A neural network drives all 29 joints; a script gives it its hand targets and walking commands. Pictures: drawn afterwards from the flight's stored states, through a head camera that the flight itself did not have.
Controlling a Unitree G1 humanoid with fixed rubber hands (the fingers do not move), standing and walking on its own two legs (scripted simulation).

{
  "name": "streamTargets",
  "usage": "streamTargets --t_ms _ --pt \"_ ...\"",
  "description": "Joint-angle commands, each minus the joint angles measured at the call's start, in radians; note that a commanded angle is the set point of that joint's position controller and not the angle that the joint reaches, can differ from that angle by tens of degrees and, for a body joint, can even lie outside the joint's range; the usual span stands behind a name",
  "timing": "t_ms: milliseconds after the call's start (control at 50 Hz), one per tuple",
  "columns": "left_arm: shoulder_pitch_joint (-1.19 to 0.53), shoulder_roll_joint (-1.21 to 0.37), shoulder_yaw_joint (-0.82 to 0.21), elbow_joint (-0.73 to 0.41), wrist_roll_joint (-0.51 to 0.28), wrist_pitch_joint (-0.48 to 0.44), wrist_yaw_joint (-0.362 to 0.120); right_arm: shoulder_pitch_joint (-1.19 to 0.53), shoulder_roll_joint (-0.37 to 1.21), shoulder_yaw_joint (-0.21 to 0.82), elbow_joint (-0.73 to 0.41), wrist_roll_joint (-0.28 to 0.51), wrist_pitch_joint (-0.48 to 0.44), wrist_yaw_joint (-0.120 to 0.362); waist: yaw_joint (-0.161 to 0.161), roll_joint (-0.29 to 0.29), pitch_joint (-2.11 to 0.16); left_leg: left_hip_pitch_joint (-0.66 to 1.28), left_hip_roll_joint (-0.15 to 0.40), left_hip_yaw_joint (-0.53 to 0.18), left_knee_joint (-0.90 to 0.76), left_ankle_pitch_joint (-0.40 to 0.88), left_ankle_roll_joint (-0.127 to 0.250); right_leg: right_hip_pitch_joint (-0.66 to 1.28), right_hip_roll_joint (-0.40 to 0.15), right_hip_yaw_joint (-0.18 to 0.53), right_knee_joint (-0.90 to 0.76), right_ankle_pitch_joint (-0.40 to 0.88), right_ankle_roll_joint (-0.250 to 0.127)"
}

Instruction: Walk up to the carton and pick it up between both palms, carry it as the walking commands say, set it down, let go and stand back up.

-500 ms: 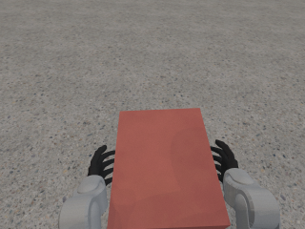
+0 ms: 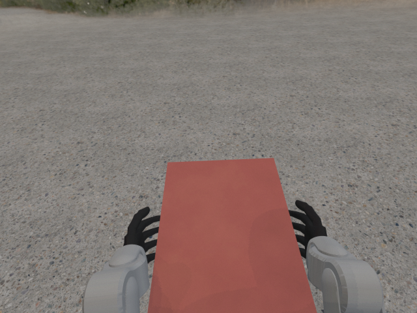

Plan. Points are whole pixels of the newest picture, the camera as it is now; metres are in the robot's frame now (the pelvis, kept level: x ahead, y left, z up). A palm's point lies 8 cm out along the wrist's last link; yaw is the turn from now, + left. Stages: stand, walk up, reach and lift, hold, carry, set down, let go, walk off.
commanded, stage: carry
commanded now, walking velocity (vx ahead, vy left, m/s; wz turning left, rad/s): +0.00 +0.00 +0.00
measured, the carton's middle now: (224, 254) +0.26 +0.00 +0.03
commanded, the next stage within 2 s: none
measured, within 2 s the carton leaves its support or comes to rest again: neither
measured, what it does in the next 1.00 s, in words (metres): walks backwards: left foot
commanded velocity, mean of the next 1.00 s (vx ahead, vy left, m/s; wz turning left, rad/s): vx -0.02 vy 0.00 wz -0.06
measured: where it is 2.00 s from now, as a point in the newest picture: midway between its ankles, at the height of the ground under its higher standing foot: outside the picture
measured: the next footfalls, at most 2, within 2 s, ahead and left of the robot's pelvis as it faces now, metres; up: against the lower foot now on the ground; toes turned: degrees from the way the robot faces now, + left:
left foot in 0.44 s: -0.04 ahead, +0.18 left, +0.00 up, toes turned +2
right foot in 1.52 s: -0.22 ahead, -0.06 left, +0.00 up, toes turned -29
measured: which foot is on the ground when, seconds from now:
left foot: down 0.00-0.24, up 0.26-0.42, down 0.44-1.00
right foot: down 0.00-1.00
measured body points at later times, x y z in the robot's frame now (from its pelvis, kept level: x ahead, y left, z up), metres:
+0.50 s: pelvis -0.08 +0.08 -0.01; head -0.13 +0.10 +0.43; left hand +0.17 +0.22 +0.07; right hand +0.16 -0.08 +0.08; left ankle -0.08 +0.18 -0.74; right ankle -0.01 -0.06 -0.74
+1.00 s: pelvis -0.11 +0.07 -0.01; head -0.13 +0.06 +0.44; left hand +0.17 +0.22 +0.05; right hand +0.17 -0.08 +0.05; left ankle -0.08 +0.18 -0.74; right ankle -0.04 -0.05 -0.74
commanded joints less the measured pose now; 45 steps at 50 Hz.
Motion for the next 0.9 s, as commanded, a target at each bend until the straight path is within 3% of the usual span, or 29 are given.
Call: streamTargets --t_ms 0,20,40,80,100,120,140,160,180,200,220,240,260,280,300,320,340,360,380,400,420,440,460,500,520,580,640,720,880 --pt "-0.383 -0.745 -0.549 -0.072 -0.233 -0.013 -0.1 -0.41 0.746 0.601 -0.12 0.269 -0.024 0.11 0.015 -0.067 -0.057 0.122 0.079 -0.055 -0.033 -0.304 -0.157 -0.072 -0.03 0.028 -0.161 -0.238 -0.038" --pt "-0.391 -0.748 -0.552 -0.074 -0.237 -0.013 -0.101 -0.399 0.745 0.598 -0.118 0.268 -0.024 0.109 0.011 -0.132 -0.066 0.189 0.059 -0.029 0.113 -0.272 -0.144 -0.145 -0.068 0.072 -0.187 -0.244 -0.053" --pt "-0.408 -0.752 -0.559 -0.077 -0.244 -0.011 -0.102 -0.38 0.736 0.591 -0.11 0.265 -0.025 0.108 0.002 -0.208 -0.072 0.258 0.057 -0.027 0.298 -0.253 -0.095 -0.257 -0.129 0.139 -0.19 -0.25 -0.069" --pt "-0.447 -0.76 -0.594 -0.081 -0.256 0.002 -0.109 -0.349 0.708 0.562 -0.095 0.248 -0.022 0.106 -0.018 -0.213 -0.049 0.348 0.082 -0.069 0.532 -0.282 -0.037 -0.491 -0.211 0.146 -0.159 -0.315 -0.071" --pt "-0.472 -0.756 -0.61 -0.075 -0.256 0.013 -0.112 -0.351 0.693 0.545 -0.086 0.239 -0.021 0.106 -0.033 -0.136 0.014 0.26 0.125 -0.138 0.364 -0.309 -0.011 -0.47 -0.174 0.099 -0.044 -0.294 -0.027" --pt "-0.465 -0.748 -0.596 -0.057 -0.248 0.021 -0.109 -0.38 0.674 0.54 -0.091 0.25 -0.016 0.105 -0.029 0.077 0.053 0.119 0.196 -0.24 0.055 -0.374 -0.004 -0.365 -0.082 0.043 0.164 -0.223 0.006" --pt "-0.45 -0.746 -0.585 -0.062 -0.236 0.027 -0.098 -0.389 0.663 0.522 -0.084 0.262 -0.009 0.107 -0.011 0.273 0.034 -0.052 0.287 -0.362 -0.266 -0.674 -0.065 -0.213 0.026 -0.036 0.354 -0.218 0.003" --pt "-0.448 -0.765 -0.589 -0.08 -0.235 0.025 -0.093 -0.414 0.685 0.523 -0.087 0.275 -0.004 0.112 0.012 0.281 0.026 -0.162 0.321 -0.357 -0.416 -0.758 -0.139 -0.072 0.074 -0.058 0.467 -0.153 -0.016" --pt "-0.457 -0.782 -0.589 -0.078 -0.239 0.016 -0.091 -0.454 0.707 0.531 -0.079 0.279 -0.003 0.119 0.035 0.263 0.013 -0.252 0.297 -0.277 -0.489 -0.72 -0.23 0.05 0.084 -0.091 0.478 -0.136 -0.033" --pt "-0.456 -0.807 -0.59 -0.075 -0.25 0.001 -0.093 -0.486 0.749 0.549 -0.087 0.281 -0.008 0.126 0.053 0.26 0.004 -0.285 0.233 -0.13 -0.525 -0.572 -0.361 0.176 0.093 -0.187 0.39 -0.176 -0.04" --pt "-0.444 -0.827 -0.586 -0.089 -0.259 -0.016 -0.097 -0.506 0.798 0.581 -0.106 0.287 -0.018 0.133 0.094 0.204 -0.022 -0.313 0.124 0.04 -0.344 -0.356 -0.509 0.376 0.051 -0.257 0.124 -0.234 -0.093" --pt "-0.42 -0.846 -0.555 -0.097 -0.259 -0.032 -0.102 -0.512 0.837 0.615 -0.129 0.299 -0.031 0.136 0.15 -0.088 -0.026 -0.248 -0.107 0.248 0.3 -0.261 -0.606 0.435 -0.042 -0.237 -0.319 -0.177 -0.202" --pt "-0.399 -0.846 -0.505 -0.053 -0.24 -0.036 -0.101 -0.463 0.805 0.606 -0.115 0.3 -0.034 0.127 0.046 -0.625 -0.066 0.068 0.035 -0.012 0.94 -0.46 -0.215 -0.071 -0.23 0.161 -0.228 -0.061 -0.139" --pt "-0.384 -0.796 -0.524 -0.071 -0.235 -0.023 -0.108 -0.39 0.772 0.581 -0.082 0.281 -0.036 0.119 0.003 -0.419 -0.033 0.069 0.046 -0.085 1.086 -0.386 -0.117 -0.307 -0.395 0.337 -0.408 -0.401 -0.188" --pt "-0.449 -0.82 -0.579 -0.104 -0.26 -0.023 -0.126 -0.416 0.792 0.587 -0.115 0.274 -0.046 0.12 -0.018 -0.26 0.011 0.086 0.091 -0.184 1.097 -0.387 -0.04 -0.424 -0.387 0.245 -0.343 -0.327 -0.163" --pt "-0.455 -0.817 -0.603 -0.093 -0.265 -0.009 -0.138 -0.408 0.77 0.571 -0.086 0.253 -0.038 0.114 -0.01 -0.151 -0.006 0.042 0.108 -0.17 0.927 -0.375 0.018 -0.308 -0.311 0.153 -0.224 -0.151 -0.115" --pt "-0.492 -0.821 -0.619 -0.113 -0.272 -0.002 -0.14 -0.396 0.745 0.541 -0.057 0.247 -0.03 0.112 0.0 -0.1 -0.007 -0.033 0.101 -0.128 0.637 -0.386 0.038 -0.157 -0.253 0.087 -0.15 -0.051 -0.084" --pt "-0.497 -0.832 -0.626 -0.122 -0.271 -0.001 -0.135 -0.407 0.739 0.541 -0.068 0.255 -0.03 0.11 0.003 -0.11 -0.01 -0.03 0.074 -0.055 0.399 -0.426 0.038 -0.084 -0.214 0.049 -0.073 -0.051 -0.074" --pt "-0.458 -0.822 -0.606 -0.092 -0.255 -0.004 -0.127 -0.405 0.722 0.547 -0.075 0.254 -0.025 0.105 0.003 -0.126 -0.018 0.036 0.056 0.009 0.153 -0.357 0.028 -0.054 -0.195 0.024 -0.012 -0.047 -0.075" --pt "-0.424 -0.802 -0.581 -0.064 -0.239 -0.008 -0.116 -0.402 0.714 0.553 -0.066 0.256 -0.02 0.101 0.009 -0.091 -0.028 0.118 0.062 0.005 0.022 -0.294 0.002 -0.061 -0.171 0.018 0.052 -0.011 -0.053" --pt "-0.387 -0.768 -0.56 -0.034 -0.218 -0.009 -0.105 -0.387 0.712 0.555 -0.044 0.262 -0.012 0.103 0.015 -0.077 -0.041 0.194 0.161 -0.126 -0.006 -0.251 -0.002 -0.127 -0.177 0.053 0.091 0.035 -0.004" --pt "-0.383 -0.763 -0.554 -0.045 -0.215 -0.01 -0.106 -0.385 0.692 0.551 -0.025 0.264 -0.013 0.109 0.021 0.103 -0.017 0.164 0.338 -0.382 -0.01 -0.029 0.059 -0.247 -0.102 0.043 0.135 0.03 0.053" --pt "-0.437 -0.754 -0.552 -0.037 -0.219 -0.02 -0.113 -0.391 0.701 0.532 0.02 0.258 -0.031 0.118 0.01 0.101 -0.004 0.08 0.36 -0.434 -0.015 0.052 0.086 -0.198 -0.073 0.09 0.165 0.021 0.059" --pt "-0.497 -0.732 -0.498 0.115 -0.171 -0.072 -0.129 -0.465 0.697 0.463 0.141 0.219 -0.085 0.142 0.015 0.061 -0.031 0.082 0.302 -0.31 -0.014 -0.01 0.078 -0.158 -0.074 0.087 0.144 0.092 0.05" --pt "-0.551 -0.835 -0.587 -0.04 -0.234 -0.091 -0.135 -0.524 0.797 0.54 -0.018 0.283 -0.109 0.151 0.017 0.065 -0.041 0.086 0.275 -0.27 -0.004 -0.02 0.062 -0.138 -0.071 0.088 0.111 0.135 0.042" --pt "-0.5 -0.858 -0.594 -0.049 -0.236 -0.102 -0.13 -0.484 0.817 0.556 -0.032 0.285 -0.125 0.145 0.014 0.045 -0.135 0.123 0.244 -0.211 0.058 0.11 0.051 -0.04 -0.092 0.106 0.035 0.22 0.027" --pt "-0.425 -0.799 -0.542 0.021 -0.208 -0.1 -0.127 -0.425 0.768 0.545 0.025 0.25 -0.115 0.136 0.014 -0.03 -0.13 0.08 0.231 -0.196 0.032 -0.047 0.04 -0.012 -0.111 0.11 0.015 0.181 0.026" --pt "-0.457 -0.76 -0.497 0.092 -0.182 -0.131 -0.14 -0.47 0.74 0.516 0.088 0.217 -0.146 0.14 0.013 -0.043 -0.05 -0.013 0.222 -0.209 -0.025 -0.319 0.046 -0.029 -0.107 0.112 -0.008 0.143 0.025" --pt "-0.552 -0.714 -0.379 0.311 -0.122 -0.318 -0.177 -0.562 0.71 0.417 0.309 0.142 -0.332 0.168 0.013 -0.061 -0.069 -0.026 0.195 -0.172 0.041 -0.346 0.047 -0.049 -0.126 0.14 -0.049 0.087 0.007"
